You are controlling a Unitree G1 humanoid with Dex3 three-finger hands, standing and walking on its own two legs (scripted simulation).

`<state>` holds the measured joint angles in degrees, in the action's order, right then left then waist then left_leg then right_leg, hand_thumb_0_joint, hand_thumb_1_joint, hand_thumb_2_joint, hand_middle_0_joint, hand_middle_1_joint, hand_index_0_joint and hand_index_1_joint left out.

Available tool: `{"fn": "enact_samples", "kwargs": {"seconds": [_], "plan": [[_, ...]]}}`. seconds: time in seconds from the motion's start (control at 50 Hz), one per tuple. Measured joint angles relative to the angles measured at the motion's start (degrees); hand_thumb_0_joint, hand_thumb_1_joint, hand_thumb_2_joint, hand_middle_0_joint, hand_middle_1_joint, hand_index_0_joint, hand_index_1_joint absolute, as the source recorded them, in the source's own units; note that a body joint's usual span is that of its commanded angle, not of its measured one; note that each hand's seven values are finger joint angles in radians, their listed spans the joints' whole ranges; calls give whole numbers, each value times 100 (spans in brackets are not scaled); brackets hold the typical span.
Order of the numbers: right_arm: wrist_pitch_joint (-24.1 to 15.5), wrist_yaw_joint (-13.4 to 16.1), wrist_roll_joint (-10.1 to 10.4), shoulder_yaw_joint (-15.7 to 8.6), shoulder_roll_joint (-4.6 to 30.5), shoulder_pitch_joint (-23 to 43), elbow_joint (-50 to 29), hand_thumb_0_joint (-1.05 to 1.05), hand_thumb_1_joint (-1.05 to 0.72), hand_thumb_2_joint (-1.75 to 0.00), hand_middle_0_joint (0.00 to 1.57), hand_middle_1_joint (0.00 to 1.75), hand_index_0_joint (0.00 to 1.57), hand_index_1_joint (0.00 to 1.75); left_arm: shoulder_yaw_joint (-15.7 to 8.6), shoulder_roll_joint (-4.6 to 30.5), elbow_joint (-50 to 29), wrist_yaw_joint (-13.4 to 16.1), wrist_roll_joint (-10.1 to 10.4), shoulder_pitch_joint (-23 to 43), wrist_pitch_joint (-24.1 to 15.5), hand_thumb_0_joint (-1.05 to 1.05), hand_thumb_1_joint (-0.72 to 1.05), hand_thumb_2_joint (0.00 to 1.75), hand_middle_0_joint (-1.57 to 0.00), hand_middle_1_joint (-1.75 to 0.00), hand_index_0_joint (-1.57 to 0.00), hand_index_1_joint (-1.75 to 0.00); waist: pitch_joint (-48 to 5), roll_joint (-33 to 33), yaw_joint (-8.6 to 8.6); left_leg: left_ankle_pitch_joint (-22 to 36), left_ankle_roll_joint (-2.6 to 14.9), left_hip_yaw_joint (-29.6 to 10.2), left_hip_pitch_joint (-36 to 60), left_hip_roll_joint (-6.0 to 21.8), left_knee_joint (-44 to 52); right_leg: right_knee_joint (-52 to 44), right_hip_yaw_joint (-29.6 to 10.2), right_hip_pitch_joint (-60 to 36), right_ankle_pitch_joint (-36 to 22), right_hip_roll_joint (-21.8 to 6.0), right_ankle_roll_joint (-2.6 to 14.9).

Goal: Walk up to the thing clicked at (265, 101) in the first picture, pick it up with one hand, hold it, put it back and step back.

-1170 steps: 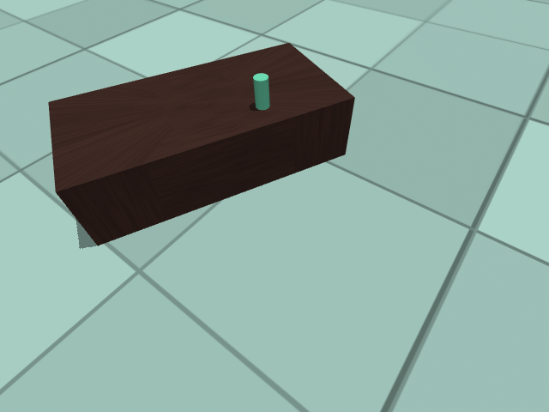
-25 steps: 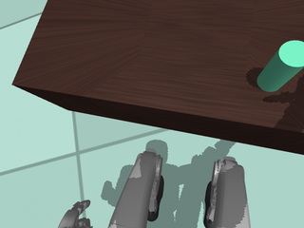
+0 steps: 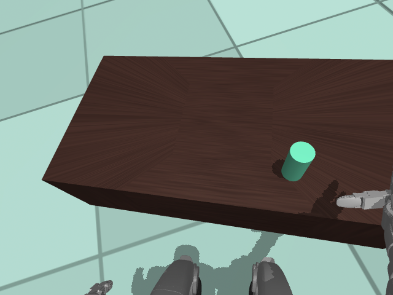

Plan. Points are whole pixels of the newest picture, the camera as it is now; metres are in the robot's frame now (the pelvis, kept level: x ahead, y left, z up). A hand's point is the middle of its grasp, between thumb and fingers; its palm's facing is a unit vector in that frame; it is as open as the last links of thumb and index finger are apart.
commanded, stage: home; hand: right
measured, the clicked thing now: (296, 162) +0.50 -0.20 -0.26
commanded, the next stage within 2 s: none
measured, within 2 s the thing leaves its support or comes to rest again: neither
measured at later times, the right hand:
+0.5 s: hand (325, 277) +0.18 -0.17 -0.03, palm faces +0.19 +0.95 -0.24, open 17.4 cm
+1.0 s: hand out of the picture +0.15 -0.18 -0.06, palm faces +0.01 +0.94 -0.33, open 17.5 cm
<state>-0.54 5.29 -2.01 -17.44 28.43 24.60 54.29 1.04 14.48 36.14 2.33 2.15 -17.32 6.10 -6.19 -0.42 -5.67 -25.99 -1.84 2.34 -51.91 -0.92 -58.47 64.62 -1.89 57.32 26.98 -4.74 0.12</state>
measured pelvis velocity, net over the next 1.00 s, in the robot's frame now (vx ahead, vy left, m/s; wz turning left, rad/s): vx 0.01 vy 0.03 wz -0.06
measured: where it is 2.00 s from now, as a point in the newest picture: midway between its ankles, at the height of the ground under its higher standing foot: outside the picture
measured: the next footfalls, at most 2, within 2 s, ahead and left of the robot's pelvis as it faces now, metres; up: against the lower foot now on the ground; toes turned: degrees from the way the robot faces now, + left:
none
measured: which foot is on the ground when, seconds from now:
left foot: down 0.00-1.00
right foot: down 0.00-1.00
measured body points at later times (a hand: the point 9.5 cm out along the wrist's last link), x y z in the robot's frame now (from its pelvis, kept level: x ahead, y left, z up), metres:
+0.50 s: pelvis +0.02 +0.01 +0.04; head +0.04 +0.01 +0.49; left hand +0.21 +0.23 -0.03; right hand +0.17 -0.22 -0.01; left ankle +0.02 +0.15 -0.66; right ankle +0.03 -0.11 -0.66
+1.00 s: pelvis +0.01 +0.03 +0.05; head +0.02 +0.03 +0.50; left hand +0.16 +0.28 -0.06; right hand +0.15 -0.23 -0.03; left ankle +0.02 +0.15 -0.66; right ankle +0.03 -0.11 -0.66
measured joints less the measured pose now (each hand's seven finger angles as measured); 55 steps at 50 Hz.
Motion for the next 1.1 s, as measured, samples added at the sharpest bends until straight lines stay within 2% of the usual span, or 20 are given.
{"fn": "enact_samples", "kwargs": {"seconds": [0.12,0.26,0.42,0.5,0.6,0.88,0.92,0.96,1.02,1.1], "plan": [[160,235,209,433,-721,-1266,-1119,-1,53,-7,7,6,6,6,37,-128,-2,233,32,46,-129,1,90,90,-21,-29,-20,-29,117,38,125,170,5,-42,966,83,668,-703,85,-987,-187,85,8],[344,365,370,1061,-1178,-2559,-2234,-1,53,-7,7,6,6,6,53,-263,-108,418,32,216,-307,1,90,90,-21,-29,-20,-29,148,-60,315,254,-23,-65,1784,172,1128,-1265,141,-1850,-332,175,4],[667,336,453,1750,-1658,-4169,-3822,-1,53,-7,6,6,6,6,68,-364,-402,544,55,535,-512,1,90,90,-21,-29,-20,-29,159,-147,488,238,6,-58,2320,201,1290,-1549,148,-2438,-390,204,-38],[801,302,452,1879,-1775,-4662,-4307,-1,53,-7,7,6,6,6,84,-366,-573,608,30,633,-612,1,90,90,-21,-29,-20,-29,204,-116,555,204,47,-4,2411,201,1253,-1567,94,-2533,-407,207,-81],[934,282,418,1838,-1770,-4861,-4588,-1,53,-6,7,6,6,6,84,-330,-708,686,-24,639,-759,1,90,90,-21,-29,-20,-30,272,-63,590,167,101,59,2413,200,1164,-1552,27,-2544,-436,210,-137],[1055,273,350,1793,-1760,-4839,-4738,-1,55,-5,6,5,6,5,-1,-215,-647,683,-78,208,-963,1,90,90,-21,-30,-20,-30,260,-86,464,126,159,17,2264,166,983,-1483,60,-2470,-438,170,-192],[745,65,54,1849,-1675,-4537,-4091,-1,55,-5,6,5,6,5,-70,-167,-314,523,-421,307,-929,1,90,90,-21,-30,-20,-30,437,-105,491,153,154,25,2469,180,1064,-1566,56,-2670,-474,187,-189],[532,-177,-114,1877,-1511,-4214,-3255,-1,56,-4,6,5,6,5,-75,-73,131,291,-596,446,-744,1,90,90,-21,-30,-20,-30,523,-84,518,197,152,8,2676,221,1189,-1746,83,-2903,-550,229,-180],[365,-374,-134,1814,-1286,-4028,-2343,-1,56,-4,6,5,6,5,-102,38,595,36,-599,525,-568,1,90,90,-21,-30,-20,-30,555,-34,494,279,138,-16,2969,280,1424,-2060,121,-3235,-672,289,-163],[272,-420,-80,1706,-1112,-3976,-1500,-1,56,-4,6,5,6,5,-188,143,1028,-114,-555,451,-501,1,90,90,-21,-30,-20,-30,522,5,487,442,100,-29,3363,345,1861,-2559,155,-3657,-869,359,-138]]}}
